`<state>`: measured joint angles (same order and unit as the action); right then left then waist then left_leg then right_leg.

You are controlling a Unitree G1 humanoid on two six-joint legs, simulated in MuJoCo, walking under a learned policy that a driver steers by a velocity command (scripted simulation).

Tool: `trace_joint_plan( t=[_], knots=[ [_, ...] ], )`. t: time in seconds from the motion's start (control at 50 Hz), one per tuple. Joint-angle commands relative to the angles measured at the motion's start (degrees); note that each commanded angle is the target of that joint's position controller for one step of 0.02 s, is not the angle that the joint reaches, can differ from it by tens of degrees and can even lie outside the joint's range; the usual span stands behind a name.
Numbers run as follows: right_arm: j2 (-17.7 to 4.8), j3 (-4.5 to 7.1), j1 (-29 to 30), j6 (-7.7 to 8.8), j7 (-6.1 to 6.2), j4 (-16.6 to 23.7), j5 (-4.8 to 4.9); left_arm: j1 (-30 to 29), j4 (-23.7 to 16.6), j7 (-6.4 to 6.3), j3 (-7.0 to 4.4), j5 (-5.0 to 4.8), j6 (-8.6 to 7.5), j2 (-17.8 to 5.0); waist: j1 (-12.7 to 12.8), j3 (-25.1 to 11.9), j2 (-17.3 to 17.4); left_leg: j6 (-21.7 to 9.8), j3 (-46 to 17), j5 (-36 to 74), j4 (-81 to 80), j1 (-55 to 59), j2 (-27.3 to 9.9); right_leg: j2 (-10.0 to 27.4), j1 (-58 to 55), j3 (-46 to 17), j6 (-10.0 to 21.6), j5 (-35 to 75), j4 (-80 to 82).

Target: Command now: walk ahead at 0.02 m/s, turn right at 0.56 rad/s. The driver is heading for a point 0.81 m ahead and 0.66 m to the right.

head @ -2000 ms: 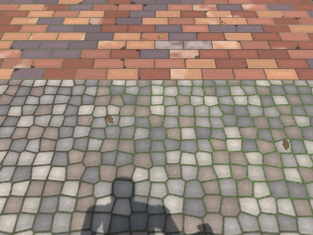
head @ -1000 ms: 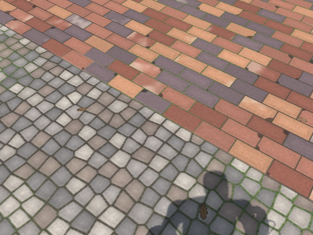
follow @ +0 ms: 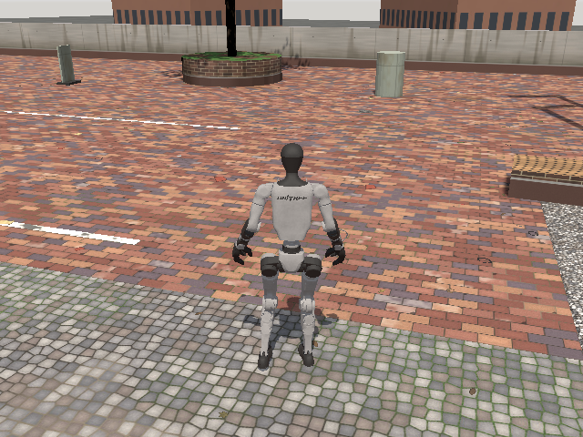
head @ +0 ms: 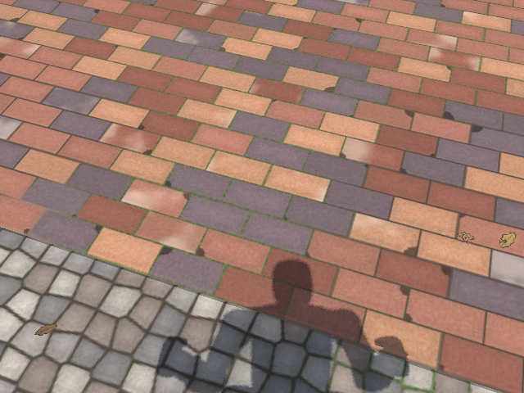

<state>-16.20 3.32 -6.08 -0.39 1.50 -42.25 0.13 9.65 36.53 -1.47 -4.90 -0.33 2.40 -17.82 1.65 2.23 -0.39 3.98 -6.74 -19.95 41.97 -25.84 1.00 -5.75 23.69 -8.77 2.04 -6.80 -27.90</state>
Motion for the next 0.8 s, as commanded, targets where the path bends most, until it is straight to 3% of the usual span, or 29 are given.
trace_joint_plan(
  t=[0.02, 0.04, 0.06, 0.08, 0.1, 0.12, 0.14, 0.16, 0.18, 0.24, 0.3, 0.34, 0.42, 0.46, 0.48, 0.5, 0.52, 0.54, 0.56, 0.58, 0.62, 0.68, 0.74, 0.8],
  knots=[
    [-5.17, 1.8, -3.13, 1.52, -0.52, 2.83, 0.21, -1.8, -4.76, -0.28, -2.49, -0.26, 0.05, -8.91, -1.46, -9.44, -9.55, -1.19, 2.35, 2.78, -7.96, 6.09, 1.53, 12.74, -7.14, -17.44, 8.37, -4.47, 7.47],
    [-5.19, 2.05, -4.96, 1.9, -0.77, 2.23, 0.22, -2.45, -4.99, -0.38, -2.38, -0.59, 0.33, -8.6, -2.64, -9.17, -9.6, -2.12, 3.25, 6.4, -14.19, 9.79, 1.54, 11.58, -5.9, -17.23, 7.15, -4.78, 5.94],
    [-6.9, 2.73, -6.58, 2.07, -0.74, 1.86, -0.15, -1.37, -4.97, -0.47, -2.04, -0.73, 0.45, -7.42, -2.94, -9.1, -7.83, -3.72, 1.22, 8.53, -19.15, 14.6, -1.88, 9.3, -2.95, -15.81, 4.91, -8.18, 2.98],
    [-11.26, 3.7, -7.7, 1.84, -0.35, 2.41, -1.35, 0.83, -5.1, -0.33, -1.19, -0.21, 0.45, -4.22, -1.61, -9.54, 2.89, -8.42, -10.44, 8.71, -23.6, 19.75, -14.71, 3.78, 3.88, -8.87, 1.46, -20.28, -9.34],
    [-14.24, 4.26, -5.71, 1.46, -0.49, 2.48, -3.38, -0.25, -7.3, -0.12, -1.76, -0.53, -0.36, -5.54, -0.24, -5.58, 18.49, -17.19, -24.36, 14.37, -27.75, 14.69, -23.35, -2.86, 12.94, 1.12, -1.31, -28.85, -22.37],
    [-11.02, 3.47, -2.3, 1.86, -0.23, 4.6, -3.46, 1.23, -5.97, 0.0, -2.97, 0.11, -0.9, -9.54, -0.03, -5.03, 13.85, -19.24, -23.05, 16.63, -27.02, 13.21, -23.99, 1.14, 12.48, -1.17, -2.93, -26.72, -33.17],
    [-8.03, 2.71, 0.68, 1.92, 0.19, 5.3, -2.49, 2.64, -4.2, 0.14, -3.65, -0.38, -0.61, -10.72, 1.03, -4.61, 9.45, -16.78, -16.01, 18.04, -25.2, 13.14, -20.48, 1.55, 12.48, -0.58, -3.7, -22.86, -37.39],
    [-6.76, 2.34, 1.99, 1.86, 0.42, 5.79, -1.52, 4.1, -2.6, -0.14, -3.52, -0.37, 0.07, -9.38, 1.28, -4.31, 7.29, -14.4, -10.58, 18.57, -23.93, 14.25, -16.87, 1.97, 12.71, 0.44, -4.88, -19.99, -40.16],
    [-6.33, 2.13, 1.86, 1.76, 0.67, 5.75, -0.77, 4.34, -2.43, -0.21, -3.2, -0.24, 0.55, -8.13, 0.59, -3.97, 7.09, -14.07, -8.02, 20.59, -23.33, 15.73, -15.98, 2.35, 14.26, 0.91, -5.86, -17.6, -42.82],
    [-6.76, 2.11, -1.97, 0.89, 1.4, 5.02, -1.08, 0.11, -4.55, 0.22, -1.99, -1.19, 0.79, -5.15, -2.21, -3.91, 8.7, -15.14, -1.98, 25.32, -23.3, 19.8, -14.45, 3.86, 15.38, 4.84, -7.79, -14.54, -38.65],
    [-8.87, 2.96, -4.69, 0.2, 1.62, 4.4, -1.1, -3.06, -6.47, 0.73, -1.21, -1.01, 0.7, -3.94, -4.47, -5.67, 10.33, -16.35, -0.73, 27.33, -22.7, 24.6, -16.69, 6.24, 13.43, 6.29, -8.59, -15.71, -29.88],
    [-10.38, 3.57, -3.93, -0.02, 1.23, 4.58, -0.82, -3.45, -7.08, 1.27, -0.76, -0.78, 0.74, -3.37, -4.67, -6.22, 11.0, -16.52, 1.28, 28.28, -22.61, 23.01, -17.63, 7.23, 8.3, 8.25, -7.96, -16.85, -24.06],
    [-11.62, 4.19, -3.01, 0.01, 0.14, 4.32, 0.26, -2.07, -7.22, 2.08, -1.27, -0.94, 1.31, -4.63, -4.06, -6.42, 11.94, -15.9, 3.62, 29.84, -20.92, 21.09, -19.07, 6.6, 0.39, 11.73, -5.53, -15.5, -13.54],
    [-11.63, 4.28, -1.69, 0.09, -0.04, 4.05, 1.41, 0.84, -6.36, 2.53, -1.61, -0.98, 1.5, -4.35, -1.74, -6.55, 11.1, -13.5, 5.71, 28.92, -17.13, 19.66, -18.66, 5.59, -5.58, 13.32, -2.83, -8.66, -2.82],
    [-10.49, 4.1, -3.25, 0.19, -0.13, 3.23, 1.78, 3.44, -5.24, 2.35, -2.05, -0.98, 1.53, -4.79, -1.0, -7.68, 9.28, -10.91, 7.92, 20.97, -14.23, 16.34, -17.35, 3.92, -11.84, 13.83, -0.86, -5.07, 2.5],
    [-7.83, 3.47, -5.57, 0.33, -0.47, 2.24, 0.94, 6.87, -4.33, 1.86, -3.01, -1.17, 1.41, -7.16, -0.39, -8.53, 2.28, -6.73, 12.14, 8.29, -6.08, 7.15, -14.35, 6.88, -21.78, 7.35, 1.86, -0.72, 5.4],
    [-2.28, 1.42, -3.29, 0.53, -0.98, 5.25, -2.58, 10.86, -4.69, 0.89, -4.37, -1.4, 0.86, -13.76, -0.66, -8.93, -16.44, -1.29, 16.55, -18.92, 14.71, -11.98, -6.41, 22.33, -31.54, -15.04, 9.14, 7.12, 5.48],
    [-5.47, 2.31, 2.05, 1.6, -0.78, 7.76, -1.24, 12.93, -5.17, 1.85, -4.1, 0.39, -1.21, -14.31, 3.89, -10.27, -14.94, -1.27, 5.73, -19.06, 22.71, -20.21, -1.76, 27.82, -27.08, -28.84, 19.08, -10.41, 11.85],
    [-8.5, 3.23, 4.85, 2.32, -1.01, 8.22, 0.59, 11.29, -4.65, 2.2, -3.12, 0.57, -2.76, -11.29, 3.46, -5.7, -10.55, -2.63, 3.05, -13.31, 24.4, -22.76, -3.94, 25.42, -25.28, -25.9, 17.27, -22.95, 15.16],
    [-9.84, 3.82, 4.94, 2.9, -1.27, 7.9, 0.99, 9.02, -4.13, 1.92, -2.39, -0.04, -3.51, -9.23, 1.89, -2.11, -9.37, -3.82, 2.76, -7.23, 22.59, -23.44, -5.01, 23.11, -22.66, -22.66, 14.41, -28.68, 16.38],
    [-9.53, 4.03, 3.05, 3.7, -1.23, 6.19, -0.29, 5.69, -4.7, 1.01, -1.3, -0.46, -3.67, -7.57, -0.26, -0.46, -8.19, -3.16, 2.67, 1.18, 17.83, -20.33, -5.65, 19.18, -19.49, -17.59, 11.67, -24.99, 17.45],
    [-7.23, 3.43, 2.79, 5.19, -1.87, 4.84, -0.39, 6.76, -4.42, 0.15, -1.06, 0.39, -4.47, -7.36, -0.57, -1.77, -6.68, -1.97, 3.95, 10.56, 10.36, -15.75, -3.63, 16.26, -18.62, -12.66, 10.75, -14.44, 17.74],
    [-5.27, 2.48, 5.47, 5.74, -2.28, 4.93, -0.14, 8.59, -3.15, -0.12, -1.58, -0.31, -4.83, -8.72, 0.59, -1.18, -7.22, -0.75, 4.02, 14.78, -0.94, -10.5, -1.8, 14.6, -15.99, -9.96, 9.99, -10.77, 16.81],
    [-5.28, 2.06, 8.33, 6.17, -2.91, 5.81, 0.59, 10.56, -1.9, 0.01, -2.05, -1.06, -4.7, -9.91, 1.81, -0.09, -7.55, -0.29, 3.52, 14.62, -7.79, -6.21, -0.74, 14.82, -13.49, -11.31, 10.22, -11.28, 15.46]
  ],
)
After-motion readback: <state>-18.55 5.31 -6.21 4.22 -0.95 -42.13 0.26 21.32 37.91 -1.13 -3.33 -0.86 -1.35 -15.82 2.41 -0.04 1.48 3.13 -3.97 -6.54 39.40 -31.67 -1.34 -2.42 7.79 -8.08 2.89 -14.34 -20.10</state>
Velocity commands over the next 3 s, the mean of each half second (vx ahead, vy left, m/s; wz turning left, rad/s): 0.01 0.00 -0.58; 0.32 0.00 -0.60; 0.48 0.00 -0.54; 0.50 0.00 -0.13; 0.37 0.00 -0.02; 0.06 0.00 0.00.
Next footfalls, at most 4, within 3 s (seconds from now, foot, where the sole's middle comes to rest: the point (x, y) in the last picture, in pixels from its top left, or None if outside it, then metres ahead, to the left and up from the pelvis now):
0.06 left None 0.08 0.14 -0.77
0.50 right None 0.00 -0.11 -0.77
0.94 left None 0.29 0.01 -0.77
1.44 right None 0.33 -0.40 -0.77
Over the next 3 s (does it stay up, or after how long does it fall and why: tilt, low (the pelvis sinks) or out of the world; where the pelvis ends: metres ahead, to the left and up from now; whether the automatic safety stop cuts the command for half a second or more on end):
stays up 0.72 -0.72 0.00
